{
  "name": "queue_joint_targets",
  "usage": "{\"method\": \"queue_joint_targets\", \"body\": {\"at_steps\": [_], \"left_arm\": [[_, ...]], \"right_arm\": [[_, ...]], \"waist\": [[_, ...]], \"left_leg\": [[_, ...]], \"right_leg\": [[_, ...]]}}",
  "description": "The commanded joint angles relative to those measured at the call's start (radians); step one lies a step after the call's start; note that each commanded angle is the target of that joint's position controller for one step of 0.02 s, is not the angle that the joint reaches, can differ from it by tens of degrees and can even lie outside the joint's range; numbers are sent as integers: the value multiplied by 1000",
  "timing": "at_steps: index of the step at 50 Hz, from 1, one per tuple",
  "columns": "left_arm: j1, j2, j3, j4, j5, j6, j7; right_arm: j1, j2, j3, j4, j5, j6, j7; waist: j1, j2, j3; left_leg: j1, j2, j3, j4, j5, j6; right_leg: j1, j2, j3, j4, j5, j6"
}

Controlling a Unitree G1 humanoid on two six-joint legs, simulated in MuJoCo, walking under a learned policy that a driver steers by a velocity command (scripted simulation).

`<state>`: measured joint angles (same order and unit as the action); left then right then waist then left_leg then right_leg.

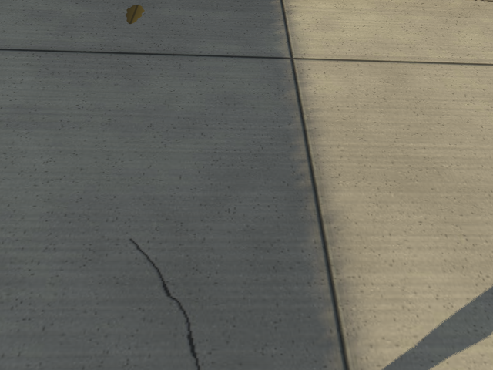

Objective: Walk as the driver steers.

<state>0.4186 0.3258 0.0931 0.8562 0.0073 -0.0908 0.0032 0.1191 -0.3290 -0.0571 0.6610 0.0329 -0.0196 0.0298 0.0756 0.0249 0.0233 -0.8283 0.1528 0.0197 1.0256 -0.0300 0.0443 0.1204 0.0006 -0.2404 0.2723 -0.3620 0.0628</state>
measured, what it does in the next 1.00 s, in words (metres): walks ahead: left foot, then right foot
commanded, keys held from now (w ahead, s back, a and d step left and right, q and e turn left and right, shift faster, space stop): w+q+shift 0.44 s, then w+e+shift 0.56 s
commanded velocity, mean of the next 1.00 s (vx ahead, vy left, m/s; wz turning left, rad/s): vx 1.00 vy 0.00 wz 0.27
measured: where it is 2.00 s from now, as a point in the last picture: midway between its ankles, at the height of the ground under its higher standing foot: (192, 123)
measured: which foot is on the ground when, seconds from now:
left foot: up 0.00-0.10, down 0.12-0.60, up 0.62-1.00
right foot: down 0.00-0.12, up 0.14-0.56, down 0.58-1.00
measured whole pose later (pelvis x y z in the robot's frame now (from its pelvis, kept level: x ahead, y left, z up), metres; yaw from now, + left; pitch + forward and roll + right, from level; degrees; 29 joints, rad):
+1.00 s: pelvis +0.88 +0.25 +0.00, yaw +14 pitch +1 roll +0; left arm 0.60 0.22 0.06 0.83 -0.05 -0.06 0.00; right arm -0.12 -0.23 0.00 0.56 0.01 -0.16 0.02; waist 0.17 0.00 0.01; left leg -0.50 -0.01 -0.15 0.47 0.00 -0.02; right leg 0.10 0.10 0.33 0.38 -0.46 -0.08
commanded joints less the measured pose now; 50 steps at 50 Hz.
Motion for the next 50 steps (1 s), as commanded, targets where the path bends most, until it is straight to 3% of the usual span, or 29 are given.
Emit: {"method": "queue_joint_targets", "body": {"at_steps": [1,4,5,6,7,8,9,10,11,13,14,18,21,25,27,28,29,30,31,32,33,34,35,36,39,43,45,48,50], "left_arm": [[-232,150,20,-129,-8,-27,5],[-234,245,45,-136,-27,14,2],[-253,253,47,-144,-29,26,3],[-284,223,35,-148,-30,22,2],[-279,19,-22,-169,-12,-11,-5],[-103,-54,-58,-265,-28,-61,-18],[-236,87,-43,-271,-46,-91,-22],[-337,107,-32,-295,-66,-97,-18],[-350,84,-38,-277,-37,-88,-4],[-303,83,-31,-256,-6,-61,-4],[-304,80,-27,-255,-2,-49,-3],[-527,10,-44,-325,15,-38,-1],[-621,-30,-46,-373,1,-46,-17],[-618,21,-21,-378,-32,-59,-31],[-536,70,5,-366,-37,-60,-27],[-414,115,28,-341,-47,-55,-17],[-210,140,39,-300,-58,-43,-7],[74,150,25,-236,-40,-27,-5],[107,215,37,-174,-21,-39,-32],[55,87,13,-189,-28,-37,-39],[10,38,3,-199,-13,-29,-31],[0,58,4,-187,-3,-29,-42],[-25,61,3,-180,-5,-34,-49],[-35,43,-6,-173,-1,-35,-48],[-12,25,-17,-143,-40,-27,-39],[2,69,-3,-139,-46,-12,-3],[31,72,0,-127,-53,-4,3],[85,50,-2,-102,-68,8,3],[62,64,2,-107,-55,19,-3]], "right_arm": [[29,-17,3,-36,-5,-4,31],[174,-119,-44,-19,20,13,29],[348,-180,-75,21,21,23,25],[556,-243,-113,85,21,35,10],[486,-286,-115,106,20,41,3],[356,-278,-73,18,-13,-2,16],[327,-170,-61,-34,-15,-26,24],[342,-156,-59,-11,-26,-54,30],[302,-134,-51,-8,-26,-74,35],[198,-133,-48,-36,-35,-82,17],[194,-116,-41,-36,-24,-81,7],[268,-70,-26,1,2,-71,-40],[298,-83,-34,29,1,-53,-48],[350,-41,-30,93,1,-51,-59],[350,-71,-44,105,-20,-40,-60],[324,-102,-50,99,-44,-35,-52],[244,-125,-51,81,-63,-31,-43],[183,-55,-25,48,-83,-37,-40],[435,65,8,62,-9,-55,-27],[377,-15,14,62,5,-72,-25],[174,-60,13,19,1,-93,-15],[27,-47,18,-22,-26,-113,-14],[-17,-40,16,-41,-47,-125,-16],[-8,-22,18,-42,-50,-130,-11],[-23,-7,26,-58,-57,-132,-16],[-227,25,45,-128,-49,-151,0],[-248,10,33,-137,-41,-149,-1],[-248,-44,0,-148,-17,-142,-20],[-78,-100,-37,-132,-11,-143,-36]], "waist": [[-120,-5,109],[-227,-113,-12],[-317,-136,-97],[-418,-71,-169],[-301,350,-12],[-85,489,-253],[-163,229,-219],[-148,55,-74],[-108,-94,-58],[-39,-64,-9],[-31,-53,6],[-116,-56,93],[-173,9,78],[-197,80,72],[-148,121,25],[-74,138,-55],[54,157,-158],[159,39,-332],[-12,-592,-445],[13,-414,-320],[48,-216,-177],[34,0,-68],[-3,23,-46],[-42,-9,-36],[-79,-51,8],[-28,-61,93],[-17,-84,83],[-28,-103,57],[-142,-112,-69]], "left_leg": [[257,-21,46,-170,158,44],[456,-158,165,-168,-42,100],[686,-196,167,-167,-123,131],[1007,-207,89,-245,-97,171],[1031,-146,-140,-360,6,242],[1185,46,-841,-656,-514,442],[1114,90,-951,-808,-702,372],[963,82,-924,-846,-686,330],[850,55,-847,-817,-614,290],[639,-29,-691,-775,-438,290],[609,-51,-627,-792,-383,288],[516,-139,-442,-817,-143,251],[462,-170,-407,-802,-153,189],[665,-92,-394,-753,-80,162],[842,-53,-368,-656,361,145],[906,-48,-338,-513,668,133],[847,-57,-287,-279,838,111],[601,-101,-272,110,556,95],[223,-324,-200,504,-396,-9],[61,-224,-208,486,-389,27],[54,-182,-206,443,-342,49],[97,-172,-182,341,-324,58],[125,-151,-183,229,-309,51],[169,-134,-186,152,-294,41],[195,-125,-158,-55,-327,-14],[389,-165,-111,-380,-1,-63],[576,-187,-118,-449,159,-81],[637,-190,-132,-529,89,-78],[830,-164,-126,-531,-25,-36]], "right_leg": [[-232,-226,-15,-182,496,-145],[-50,-252,-35,138,1242,-127],[-118,-257,-19,386,1338,-127],[-313,-209,3,745,1169,-92],[-627,52,47,1272,-83,-42],[-924,118,330,1433,-246,-62],[-930,48,406,1345,-120,-117],[-946,31,379,1236,-53,-133],[-867,-22,396,1130,4,-136],[-741,-54,423,1007,58,-100],[-724,-62,418,930,65,-81],[-702,-27,339,540,274,-6],[-572,32,295,321,477,12],[-560,-8,300,197,587,-14],[-540,24,238,202,461,-57],[-448,56,192,230,377,-94],[-242,29,197,263,339,-134],[129,-74,375,392,182,-184],[399,-328,1068,100,-169,-440],[356,-305,1265,-34,-439,-406],[212,-266,1090,-24,-321,-365],[35,-204,980,-42,-135,-335],[-35,-163,902,-38,-11,-335],[-84,-117,836,-52,61,-333],[-187,-105,787,-75,176,-363],[-463,-68,716,-143,125,-317],[-554,-60,702,-145,124,-279],[-431,-65,713,-27,226,-231],[-391,-23,657,260,539,-173]]}}
Keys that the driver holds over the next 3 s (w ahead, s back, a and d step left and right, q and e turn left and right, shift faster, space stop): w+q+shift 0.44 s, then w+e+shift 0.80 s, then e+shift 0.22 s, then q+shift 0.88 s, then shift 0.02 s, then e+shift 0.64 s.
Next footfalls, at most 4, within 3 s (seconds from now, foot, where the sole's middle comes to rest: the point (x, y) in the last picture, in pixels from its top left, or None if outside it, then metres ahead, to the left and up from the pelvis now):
0.12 left None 0.32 0.09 -0.76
0.58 right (231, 274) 0.78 0.09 -0.76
1.02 left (134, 197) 1.04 0.45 -0.76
1.42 right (220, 125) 1.45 0.20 -0.76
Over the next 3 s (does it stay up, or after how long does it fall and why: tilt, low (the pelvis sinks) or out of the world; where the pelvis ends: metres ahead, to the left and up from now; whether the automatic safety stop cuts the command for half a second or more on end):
stays up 1.54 0.34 0.02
